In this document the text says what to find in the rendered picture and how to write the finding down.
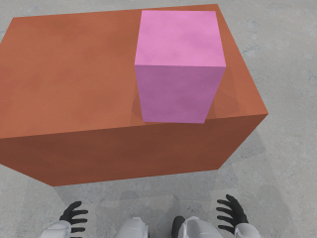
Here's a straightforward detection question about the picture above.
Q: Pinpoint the right robot hand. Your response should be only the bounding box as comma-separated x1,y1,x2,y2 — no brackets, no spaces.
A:
216,194,249,235

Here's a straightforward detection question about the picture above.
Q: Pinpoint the right robot thigh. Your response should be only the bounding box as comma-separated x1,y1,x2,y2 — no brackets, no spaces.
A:
180,219,223,238

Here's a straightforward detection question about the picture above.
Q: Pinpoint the right robot forearm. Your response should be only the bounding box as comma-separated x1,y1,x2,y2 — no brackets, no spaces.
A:
234,223,264,238

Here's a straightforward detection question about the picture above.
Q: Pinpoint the left robot forearm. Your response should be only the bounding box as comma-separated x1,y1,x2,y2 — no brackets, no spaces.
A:
37,220,71,238

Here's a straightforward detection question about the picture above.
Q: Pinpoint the carton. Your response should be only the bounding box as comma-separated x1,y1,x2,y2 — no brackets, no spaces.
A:
134,10,226,124

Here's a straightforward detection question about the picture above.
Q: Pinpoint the robot thigh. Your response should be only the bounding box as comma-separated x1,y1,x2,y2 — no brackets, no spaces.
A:
113,218,149,238
180,219,223,238

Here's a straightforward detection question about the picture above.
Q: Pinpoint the pedestal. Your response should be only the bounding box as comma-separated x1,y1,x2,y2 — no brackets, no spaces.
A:
0,4,268,186

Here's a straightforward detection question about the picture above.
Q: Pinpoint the left robot thigh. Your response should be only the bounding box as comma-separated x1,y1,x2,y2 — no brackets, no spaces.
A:
113,218,149,238

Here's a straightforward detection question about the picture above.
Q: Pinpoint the left robot hand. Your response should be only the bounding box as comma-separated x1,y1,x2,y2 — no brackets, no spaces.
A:
59,200,88,238

